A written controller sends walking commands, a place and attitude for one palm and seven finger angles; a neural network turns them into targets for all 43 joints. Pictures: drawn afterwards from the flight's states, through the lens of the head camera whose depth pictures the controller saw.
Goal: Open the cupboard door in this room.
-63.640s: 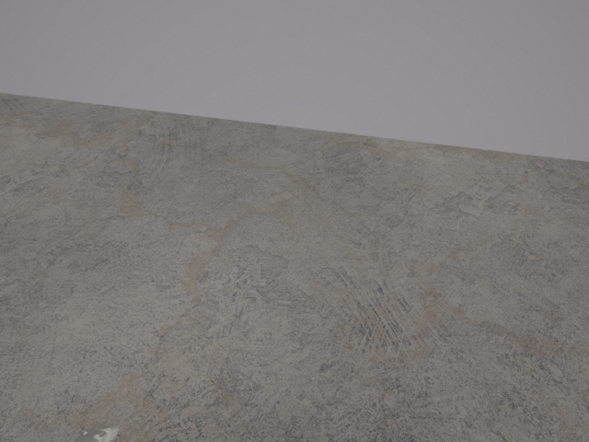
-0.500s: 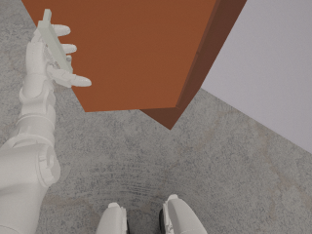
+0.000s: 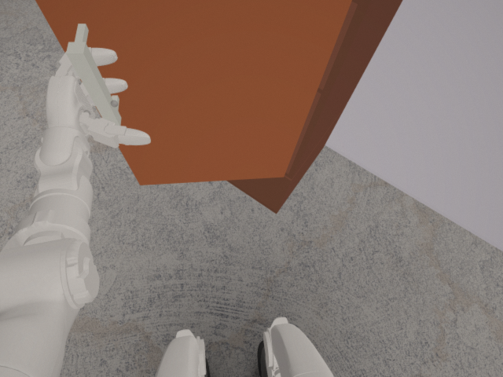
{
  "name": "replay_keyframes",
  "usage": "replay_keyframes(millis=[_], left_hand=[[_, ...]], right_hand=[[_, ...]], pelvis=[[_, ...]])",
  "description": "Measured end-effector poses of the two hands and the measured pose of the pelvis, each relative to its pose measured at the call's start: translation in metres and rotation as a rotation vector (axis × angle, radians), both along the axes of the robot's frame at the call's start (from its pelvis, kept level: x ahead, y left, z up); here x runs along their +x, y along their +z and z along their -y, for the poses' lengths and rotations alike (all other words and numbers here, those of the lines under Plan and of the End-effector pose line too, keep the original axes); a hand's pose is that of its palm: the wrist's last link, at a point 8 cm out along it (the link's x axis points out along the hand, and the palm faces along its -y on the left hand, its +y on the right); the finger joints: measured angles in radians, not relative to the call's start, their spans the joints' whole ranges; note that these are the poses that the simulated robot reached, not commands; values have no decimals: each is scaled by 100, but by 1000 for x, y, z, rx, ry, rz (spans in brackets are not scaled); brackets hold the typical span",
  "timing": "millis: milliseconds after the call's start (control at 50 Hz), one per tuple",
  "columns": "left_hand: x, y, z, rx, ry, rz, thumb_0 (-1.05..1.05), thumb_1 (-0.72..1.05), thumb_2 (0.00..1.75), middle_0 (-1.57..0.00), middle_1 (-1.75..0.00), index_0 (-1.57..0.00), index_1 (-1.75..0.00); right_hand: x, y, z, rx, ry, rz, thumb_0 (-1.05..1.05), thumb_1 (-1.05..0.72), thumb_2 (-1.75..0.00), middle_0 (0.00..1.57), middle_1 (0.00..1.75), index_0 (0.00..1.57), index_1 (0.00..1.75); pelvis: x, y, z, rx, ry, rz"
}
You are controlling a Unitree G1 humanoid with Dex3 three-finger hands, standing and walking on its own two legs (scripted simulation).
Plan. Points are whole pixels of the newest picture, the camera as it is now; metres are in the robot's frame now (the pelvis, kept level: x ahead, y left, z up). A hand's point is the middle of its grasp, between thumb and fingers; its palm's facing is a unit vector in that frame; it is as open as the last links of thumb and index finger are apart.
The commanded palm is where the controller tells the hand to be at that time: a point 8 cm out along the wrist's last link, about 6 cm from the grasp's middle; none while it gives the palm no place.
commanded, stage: close the thumb around the handle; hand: left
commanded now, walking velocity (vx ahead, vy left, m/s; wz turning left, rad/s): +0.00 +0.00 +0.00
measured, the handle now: (99, 80) +0.57 +0.19 +0.07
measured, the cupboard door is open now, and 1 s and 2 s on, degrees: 41 45 80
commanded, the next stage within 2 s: pull the door open along its arc in 0.60 s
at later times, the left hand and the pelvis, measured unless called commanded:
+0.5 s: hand (114, 101) +0.53 +0.16 +0.07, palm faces +0.00 -1.00 -0.01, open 5.9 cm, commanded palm +0.50 +0.21 +0.07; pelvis +0.00 +0.00 +0.00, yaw +0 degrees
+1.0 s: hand (116, 115) +0.50 +0.16 +0.07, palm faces -0.01 -1.00 -0.01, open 5.4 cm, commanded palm +0.44 +0.21 +0.07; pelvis +0.01 +0.01 +0.01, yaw -1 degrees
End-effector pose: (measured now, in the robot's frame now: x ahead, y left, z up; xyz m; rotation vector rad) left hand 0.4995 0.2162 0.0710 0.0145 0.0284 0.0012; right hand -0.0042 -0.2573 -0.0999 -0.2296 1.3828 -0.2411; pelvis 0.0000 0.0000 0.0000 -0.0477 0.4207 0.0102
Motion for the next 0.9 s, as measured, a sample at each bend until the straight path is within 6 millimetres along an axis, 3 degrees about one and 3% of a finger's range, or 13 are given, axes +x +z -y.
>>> replay_keyframes(millis=[160,540,900], left_hand=[[1,-1,-1,0,-3,-4,-1,-20,43,-32,-123,-31,-123],[6,-2,-1,0,-2,-4,1,74,84,-39,-133,-39,-133],[-1,-3,0,-7,-10,1,1,78,82,-39,-135,-40,-135]], right_hand=[[1,-2,-3,4,2,0,1,-91,-90,20,30,21,29],[-12,-3,-5,-7,-2,-30,1,-91,-90,20,30,21,29],[-9,1,-7,4,-20,-11,1,-91,-90,20,30,21,29]], pelvis=[[0,-1,-2,-1,0,0],[-4,-4,-5,-5,2,-12],[-1,-1,-6,-2,-12,-4]])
